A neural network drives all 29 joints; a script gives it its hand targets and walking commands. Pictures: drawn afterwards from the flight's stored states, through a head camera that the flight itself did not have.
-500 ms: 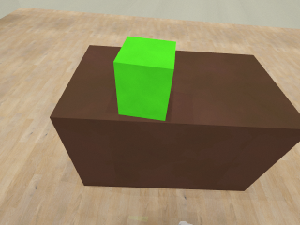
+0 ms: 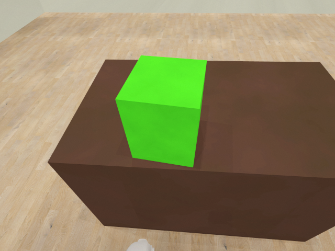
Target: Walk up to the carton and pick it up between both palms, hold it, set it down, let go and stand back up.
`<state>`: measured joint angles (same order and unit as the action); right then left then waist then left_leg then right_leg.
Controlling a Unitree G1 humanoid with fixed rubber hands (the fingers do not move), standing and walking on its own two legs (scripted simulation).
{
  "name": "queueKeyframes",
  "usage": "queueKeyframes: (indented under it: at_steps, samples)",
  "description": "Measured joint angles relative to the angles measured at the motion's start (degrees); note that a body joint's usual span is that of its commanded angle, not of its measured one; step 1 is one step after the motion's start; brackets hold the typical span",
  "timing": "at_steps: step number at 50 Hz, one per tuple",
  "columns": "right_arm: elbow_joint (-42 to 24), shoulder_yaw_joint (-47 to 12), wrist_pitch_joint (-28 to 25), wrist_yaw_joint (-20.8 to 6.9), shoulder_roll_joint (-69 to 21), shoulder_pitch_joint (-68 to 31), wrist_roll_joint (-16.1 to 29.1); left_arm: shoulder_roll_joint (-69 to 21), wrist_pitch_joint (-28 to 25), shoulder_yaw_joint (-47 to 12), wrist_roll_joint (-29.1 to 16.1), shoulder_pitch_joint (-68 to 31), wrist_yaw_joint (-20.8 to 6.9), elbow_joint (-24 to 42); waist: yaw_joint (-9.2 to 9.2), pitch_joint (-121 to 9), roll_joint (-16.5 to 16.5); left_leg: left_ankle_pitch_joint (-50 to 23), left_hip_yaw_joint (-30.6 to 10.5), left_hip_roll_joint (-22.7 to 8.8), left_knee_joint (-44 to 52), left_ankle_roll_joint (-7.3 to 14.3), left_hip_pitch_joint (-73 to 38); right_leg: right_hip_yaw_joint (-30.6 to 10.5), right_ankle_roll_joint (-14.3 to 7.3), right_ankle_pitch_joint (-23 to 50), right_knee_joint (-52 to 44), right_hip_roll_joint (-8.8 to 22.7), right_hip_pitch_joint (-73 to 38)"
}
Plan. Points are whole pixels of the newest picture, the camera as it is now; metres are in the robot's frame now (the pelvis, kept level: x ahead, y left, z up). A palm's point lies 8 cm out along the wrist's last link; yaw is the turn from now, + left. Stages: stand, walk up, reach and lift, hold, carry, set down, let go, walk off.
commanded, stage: walk up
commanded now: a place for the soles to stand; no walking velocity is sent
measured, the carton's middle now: (167, 112) +0.51 +0.05 +0.04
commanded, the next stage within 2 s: none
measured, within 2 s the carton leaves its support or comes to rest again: neither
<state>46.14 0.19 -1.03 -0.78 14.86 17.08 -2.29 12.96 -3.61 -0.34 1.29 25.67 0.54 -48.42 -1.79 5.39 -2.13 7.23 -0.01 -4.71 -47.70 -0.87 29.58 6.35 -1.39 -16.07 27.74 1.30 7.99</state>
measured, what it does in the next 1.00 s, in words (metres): steps to the left: left foot, then left foot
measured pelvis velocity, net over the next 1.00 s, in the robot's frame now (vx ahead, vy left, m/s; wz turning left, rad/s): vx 0.06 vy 0.10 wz -0.07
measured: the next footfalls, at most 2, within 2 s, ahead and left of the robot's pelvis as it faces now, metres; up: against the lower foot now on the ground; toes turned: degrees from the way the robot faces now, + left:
left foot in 0.06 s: +0.16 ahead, +0.14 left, +0.00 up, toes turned +4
left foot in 0.96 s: +0.16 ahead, +0.26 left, +0.00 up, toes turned -7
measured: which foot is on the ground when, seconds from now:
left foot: up 0.00-0.04, down 0.06-0.74, up 0.76-0.94, down 0.96-1.00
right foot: down 0.00-0.98, up 1.00-1.00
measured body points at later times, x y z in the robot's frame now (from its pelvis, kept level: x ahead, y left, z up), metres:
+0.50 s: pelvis +0.02 +0.02 -0.01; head +0.02 +0.02 +0.44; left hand +0.05 +0.28 -0.15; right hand +0.09 -0.23 -0.14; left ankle +0.12 +0.14 -0.74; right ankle +0.01 -0.10 -0.74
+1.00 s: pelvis +0.06 +0.10 -0.02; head +0.09 +0.10 +0.43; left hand +0.08 +0.38 -0.15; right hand +0.16 -0.17 -0.14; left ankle +0.13 +0.22 -0.74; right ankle +0.01 -0.10 -0.73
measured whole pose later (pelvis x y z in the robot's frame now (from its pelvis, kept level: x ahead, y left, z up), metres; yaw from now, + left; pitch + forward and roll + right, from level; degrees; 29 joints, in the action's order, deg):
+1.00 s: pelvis +0.06 +0.10 -0.02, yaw -4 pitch -2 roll +0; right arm 50.0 -1.1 1.7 -1.7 16.9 8.4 -2.5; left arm 17.4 -0.8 0.3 2.2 20.8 2.5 -50.4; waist -1.9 6.1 0.4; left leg 11.6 4.2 -3.3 -35.8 0.1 21.1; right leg -3.8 3.2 -23.6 38.3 6.3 12.6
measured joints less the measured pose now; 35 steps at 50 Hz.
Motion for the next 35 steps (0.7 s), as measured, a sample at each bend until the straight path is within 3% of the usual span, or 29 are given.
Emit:
queueKeyframes:
  at_steps: [3, 6, 10, 15, 24, 35]
  samples:
    - [0.40, -0.73, -0.15, 0.60, -1.39, -1.81, 0.51, 0.39, 1.05, -0.98, -0.01, -0.87, -0.39, 0.03, -0.34, 0.54, 0.32, -5.50, 1.58, 1.23, 9.08, 1.05, -4.80, 0.39, 0.87, -3.99, 5.37, 0.19, 1.00]
    - [0.89, -1.31, -0.23, 1.11, -3.29, -2.98, 0.71, 1.71, 2.39, -1.61, -0.29, -3.26, -0.41, 0.03, 0.03, 0.87, 3.18, 3.99, 2.34, 3.21, 11.53, 1.64, -7.53, -0.34, 1.34, -8.38, 12.57, 2.24, 3.43]
    - [0.95, -2.10, 1.44, 1.61, -3.60, -5.08, 2.51, 1.52, 4.84, -2.20, -0.59, -5.82, 0.60, 0.09, 0.28, 0.30, 4.45, 3.61, 3.56, 3.01, 11.19, 2.51, -7.31, -3.38, 0.82, -17.16, 16.51, 1.01, 6.12]
    - [1.96, -2.05, 2.65, 1.57, -1.60, -7.00, 2.21, 1.09, 4.18, -2.33, -0.69, -7.62, 0.54, -0.76, 1.14, -1.17, 2.95, 1.88, 3.41, 2.65, 13.40, 2.22, -7.09, -3.36, 1.56, -3.39, 8.98, 0.29, 5.17]
    - [6.34, -2.47, 1.91, 0.65, 0.18, -4.55, 1.98, 1.94, 3.24, -2.17, -1.39, -6.05, -0.31, -4.00, 2.03, -3.77, 0.92, -0.17, 3.33, 1.97, 17.89, 1.89, -9.09, -3.32, 1.61, -2.11, 3.56, -0.70, 2.87]
    - [10.16, -3.23, 1.32, 0.96, 0.41, -1.36, 1.98, 2.14, 3.15, -2.49, -1.20, -7.75, -0.39, -5.76, 2.54, -3.12, 2.43, 0.24, 3.49, 2.26, 18.94, 1.87, -9.87, -3.42, 1.79, -1.86, 1.52, -0.48, 1.67]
